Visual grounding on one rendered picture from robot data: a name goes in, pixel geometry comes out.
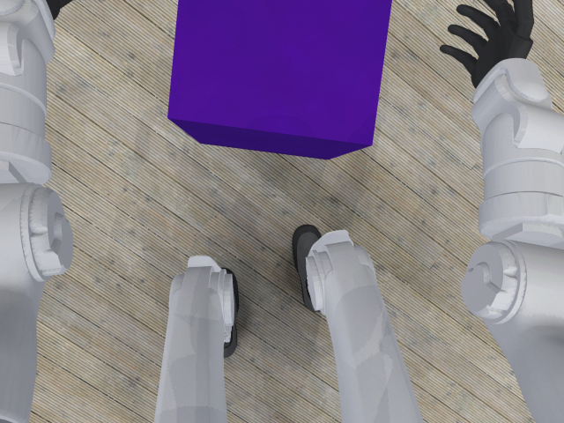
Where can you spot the left robot thigh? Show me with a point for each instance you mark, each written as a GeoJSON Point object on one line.
{"type": "Point", "coordinates": [192, 384]}

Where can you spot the right robot upper arm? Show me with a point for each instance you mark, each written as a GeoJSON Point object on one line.
{"type": "Point", "coordinates": [517, 289]}

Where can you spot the right robot forearm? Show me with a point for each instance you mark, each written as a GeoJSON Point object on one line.
{"type": "Point", "coordinates": [522, 146]}

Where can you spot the robot right hand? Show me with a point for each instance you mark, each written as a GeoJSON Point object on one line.
{"type": "Point", "coordinates": [510, 40]}

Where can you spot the robot left hand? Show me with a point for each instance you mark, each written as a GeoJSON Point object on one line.
{"type": "Point", "coordinates": [56, 5]}

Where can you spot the left robot upper arm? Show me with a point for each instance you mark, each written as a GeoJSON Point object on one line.
{"type": "Point", "coordinates": [36, 243]}

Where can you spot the right robot foot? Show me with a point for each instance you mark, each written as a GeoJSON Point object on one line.
{"type": "Point", "coordinates": [304, 238]}

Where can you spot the left robot forearm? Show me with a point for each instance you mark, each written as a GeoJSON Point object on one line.
{"type": "Point", "coordinates": [27, 30]}

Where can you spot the carton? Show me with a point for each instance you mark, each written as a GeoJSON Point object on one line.
{"type": "Point", "coordinates": [295, 77]}

